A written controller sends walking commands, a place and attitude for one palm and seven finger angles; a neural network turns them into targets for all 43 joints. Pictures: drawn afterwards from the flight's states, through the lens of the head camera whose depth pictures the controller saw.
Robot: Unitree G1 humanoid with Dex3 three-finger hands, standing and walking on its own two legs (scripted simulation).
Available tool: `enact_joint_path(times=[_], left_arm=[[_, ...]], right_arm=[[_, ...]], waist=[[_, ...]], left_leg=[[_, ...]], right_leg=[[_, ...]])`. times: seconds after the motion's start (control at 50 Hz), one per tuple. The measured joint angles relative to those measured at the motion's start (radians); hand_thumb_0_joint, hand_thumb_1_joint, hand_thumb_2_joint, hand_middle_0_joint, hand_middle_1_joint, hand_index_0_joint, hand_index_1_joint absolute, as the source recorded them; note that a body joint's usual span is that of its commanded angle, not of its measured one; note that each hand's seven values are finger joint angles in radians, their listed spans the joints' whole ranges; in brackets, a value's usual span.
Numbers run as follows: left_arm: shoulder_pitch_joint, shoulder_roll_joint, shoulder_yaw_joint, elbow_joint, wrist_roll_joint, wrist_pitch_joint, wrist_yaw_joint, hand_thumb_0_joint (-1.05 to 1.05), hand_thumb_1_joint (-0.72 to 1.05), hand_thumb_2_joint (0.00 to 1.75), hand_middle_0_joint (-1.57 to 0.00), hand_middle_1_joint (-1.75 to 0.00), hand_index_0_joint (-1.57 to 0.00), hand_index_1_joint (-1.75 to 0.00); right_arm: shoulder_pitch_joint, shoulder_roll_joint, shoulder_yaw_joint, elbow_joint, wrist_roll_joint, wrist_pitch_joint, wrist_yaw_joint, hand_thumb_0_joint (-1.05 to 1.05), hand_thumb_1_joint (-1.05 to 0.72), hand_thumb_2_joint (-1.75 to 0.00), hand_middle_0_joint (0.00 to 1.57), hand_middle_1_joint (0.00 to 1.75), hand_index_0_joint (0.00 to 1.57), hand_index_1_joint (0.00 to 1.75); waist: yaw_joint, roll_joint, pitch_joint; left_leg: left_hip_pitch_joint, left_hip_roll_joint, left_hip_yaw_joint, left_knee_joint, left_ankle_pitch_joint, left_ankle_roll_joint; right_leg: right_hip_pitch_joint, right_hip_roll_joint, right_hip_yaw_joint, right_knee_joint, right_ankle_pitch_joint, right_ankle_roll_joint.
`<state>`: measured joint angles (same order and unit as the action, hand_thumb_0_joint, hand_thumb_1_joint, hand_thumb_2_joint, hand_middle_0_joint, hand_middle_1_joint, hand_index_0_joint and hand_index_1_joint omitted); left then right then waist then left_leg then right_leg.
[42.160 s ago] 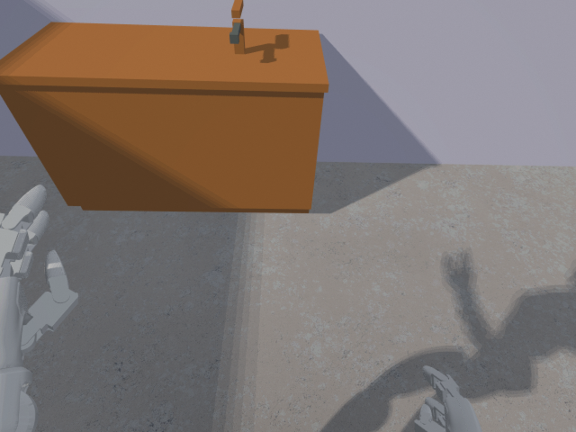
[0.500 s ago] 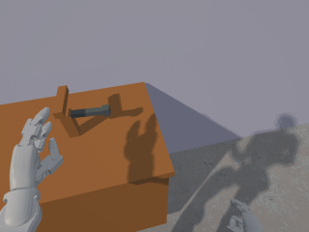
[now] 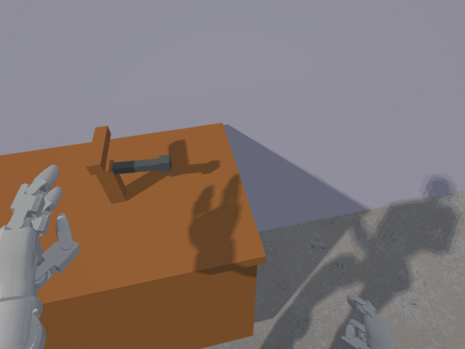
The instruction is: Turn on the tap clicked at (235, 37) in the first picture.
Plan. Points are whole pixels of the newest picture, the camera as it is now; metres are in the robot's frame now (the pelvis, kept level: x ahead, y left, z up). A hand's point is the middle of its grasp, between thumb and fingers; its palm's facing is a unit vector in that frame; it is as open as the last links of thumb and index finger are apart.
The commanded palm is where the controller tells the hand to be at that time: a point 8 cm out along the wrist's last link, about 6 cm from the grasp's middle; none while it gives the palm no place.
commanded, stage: step back with the hand held close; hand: left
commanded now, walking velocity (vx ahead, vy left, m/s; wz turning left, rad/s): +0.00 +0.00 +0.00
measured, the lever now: (165, 163) +0.48 +0.22 +0.04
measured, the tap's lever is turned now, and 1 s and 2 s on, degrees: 84 84 84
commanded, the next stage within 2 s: stop stepping back and stand still in 1.32 s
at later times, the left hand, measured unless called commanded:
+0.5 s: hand (45, 273) +0.16 +0.26 +0.15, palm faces +0.31 -0.84 -0.45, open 7.4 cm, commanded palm +0.12 +0.30 +0.17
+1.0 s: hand out of the picture +0.10 +0.28 +0.16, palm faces +0.38 -0.82 -0.43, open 7.4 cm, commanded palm +0.04 +0.31 +0.17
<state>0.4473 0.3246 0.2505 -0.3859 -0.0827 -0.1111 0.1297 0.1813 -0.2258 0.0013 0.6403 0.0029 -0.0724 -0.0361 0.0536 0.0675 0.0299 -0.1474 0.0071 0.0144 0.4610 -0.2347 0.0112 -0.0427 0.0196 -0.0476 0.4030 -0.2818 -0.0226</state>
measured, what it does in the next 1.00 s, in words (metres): walks backwards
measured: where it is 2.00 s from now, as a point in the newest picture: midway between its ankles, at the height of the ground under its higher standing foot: outside the picture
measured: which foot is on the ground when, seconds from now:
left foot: down 0.00-1.00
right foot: down 0.00-0.92, up 0.94-1.00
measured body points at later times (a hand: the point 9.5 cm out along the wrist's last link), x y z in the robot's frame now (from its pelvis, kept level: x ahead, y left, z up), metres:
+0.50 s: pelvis -0.05 +0.02 -0.01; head -0.04 +0.01 +0.44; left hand +0.14 +0.30 +0.18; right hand +0.12 -0.22 -0.09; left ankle +0.01 +0.11 -0.74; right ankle -0.03 -0.10 -0.74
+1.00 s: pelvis -0.11 +0.03 -0.02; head -0.10 +0.04 +0.43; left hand +0.07 +0.32 +0.19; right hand +0.06 -0.21 -0.09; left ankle +0.01 +0.11 -0.74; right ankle -0.08 -0.10 -0.72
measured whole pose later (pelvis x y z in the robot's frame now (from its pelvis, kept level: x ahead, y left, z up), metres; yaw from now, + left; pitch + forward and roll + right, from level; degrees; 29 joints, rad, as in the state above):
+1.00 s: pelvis -0.11 +0.03 -0.02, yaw +0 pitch -1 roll -3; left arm 0.47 0.41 0.37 -0.52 -0.03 -0.21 0.15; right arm 0.20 -0.21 -0.02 0.59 -0.01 -0.08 -0.07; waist -0.01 0.04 0.04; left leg -0.46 0.01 0.02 0.57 -0.10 0.06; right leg -0.39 0.05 0.01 0.77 -0.38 0.02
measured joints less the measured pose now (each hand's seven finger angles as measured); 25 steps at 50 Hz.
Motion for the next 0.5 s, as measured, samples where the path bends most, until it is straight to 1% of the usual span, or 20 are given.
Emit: enact_joint_path(times=[0.08, 0.1, 0.14, 0.2, 0.24, 0.3, 0.36, 0.42, 0.5], left_arm=[[0.006, 0.008, 0.005, -0.008, -0.002, -0.002, -0.003, 0.02, 0.89, 0.9, -0.21, -0.3, -0.21, -0.3], [-0.001, 0.012, 0.012, -0.013, -0.003, 0.0, -0.009, 0.02, 0.89, 0.9, -0.21, -0.3, -0.21, -0.3], [-0.021, 0.025, 0.042, -0.015, 0.0, -0.019, -0.017, 0.02, 0.89, 0.9, -0.21, -0.3, -0.21, -0.3], [-0.034, 0.031, 0.076, -0.012, 0.006, -0.038, -0.024, 0.02, 0.89, 0.9, -0.21, -0.3, -0.21, -0.3], [-0.024, 0.026, 0.075, -0.014, 0.008, -0.036, -0.027, 0.02, 0.89, 0.9, -0.21, -0.3, -0.21, -0.3], [0.007, 0.02, 0.052, -0.02, 0.011, -0.027, -0.032, 0.02, 0.89, 0.9, -0.21, -0.3, -0.21, -0.3], [0.04, 0.03, 0.035, -0.038, 0.015, -0.021, -0.036, 0.02, 0.89, 0.9, -0.21, -0.3, -0.21, -0.3], [0.061, 0.053, 0.043, -0.063, 0.015, -0.027, -0.032, 0.02, 0.89, 0.9, -0.21, -0.3, -0.21, -0.3], [0.072, 0.072, 0.073, -0.089, 0.016, -0.046, -0.019, 0.02, 0.89, 0.9, -0.21, -0.3, -0.21, -0.3]], right_arm=[[0.004, 0.001, 0.0, -0.001, 0.001, 0.001, 0.001, 0.02, -0.9, -0.9, 0.2, 0.3, 0.2, 0.3], [0.006, -0.001, 0.001, -0.007, 0.003, 0.006, -0.001, 0.02, -0.9, -0.9, 0.2, 0.3, 0.2, 0.3], [-0.001, -0.005, 0.005, -0.012, 0.003, 0.015, -0.007, 0.02, -0.9, -0.9, 0.2, 0.3, 0.2, 0.3], [-0.016, -0.008, 0.003, -0.026, 0.005, 0.038, -0.011, 0.02, -0.9, -0.9, 0.2, 0.3, 0.2, 0.3], [-0.02, -0.011, -0.001, -0.044, 0.008, 0.053, -0.012, 0.02, -0.9, -0.9, 0.2, 0.3, 0.2, 0.3], [-0.022, -0.015, -0.006, -0.069, 0.01, 0.068, -0.018, 0.02, -0.9, -0.9, 0.2, 0.3, 0.2, 0.3], [-0.018, -0.016, -0.009, -0.085, 0.012, 0.077, -0.026, 0.02, -0.9, -0.9, 0.2, 0.3, 0.2, 0.3], [-0.01, -0.014, -0.01, -0.091, 0.012, 0.079, -0.031, 0.02, -0.9, -0.9, 0.2, 0.3, 0.2, 0.3], [0.004, -0.013, -0.009, -0.089, 0.011, 0.066, -0.035, 0.02, -0.9, -0.9, 0.2, 0.3, 0.2, 0.3]], waist=[[-0.001, 0.001, -0.001], [0.003, 0.003, -0.001], [0.004, 0.008, -0.003], [-0.002, 0.008, -0.006], [-0.01, 0.008, -0.01], [-0.026, 0.008, -0.015], [-0.036, 0.002, -0.015], [-0.04, -0.007, -0.01], [-0.036, -0.012, -0.004]], left_leg=[[0.0, 0.002, 0.0, 0.0, 0.0, -0.001], [-0.005, 0.005, 0.0, 0.005, -0.001, -0.001], [-0.031, 0.013, 0.002, 0.022, -0.005, -0.001], [-0.062, 0.017, 0.014, 0.03, 0.0, 0.001], [-0.079, 0.015, 0.025, 0.029, 0.008, 0.005], [-0.104, 0.009, 0.037, 0.029, 0.019, 0.012], [-0.131, 0.006, 0.041, 0.036, 0.03, 0.018], [-0.159, 0.003, 0.039, 0.044, 0.042, 0.023], [-0.194, 0.0, 0.033, 0.057, 0.059, 0.03]], right_leg=[[0.0, 0.002, 0.0, 0.0, 0.001, -0.001], [-0.003, 0.005, 0.001, -0.001, 0.002, -0.001], [-0.023, 0.013, 0.003, 0.0, 0.009, -0.001], [-0.063, 0.014, 0.015, 0.016, 0.017, 0.003], [-0.09, 0.01, 0.026, 0.029, 0.019, 0.008], [-0.125, 0.003, 0.036, 0.046, 0.024, 0.015], [-0.156, -0.001, 0.039, 0.06, 0.032, 0.02], [-0.184, -0.003, 0.036, 0.071, 0.042, 0.024], [-0.216, -0.007, 0.03, 0.084, 0.058, 0.028]])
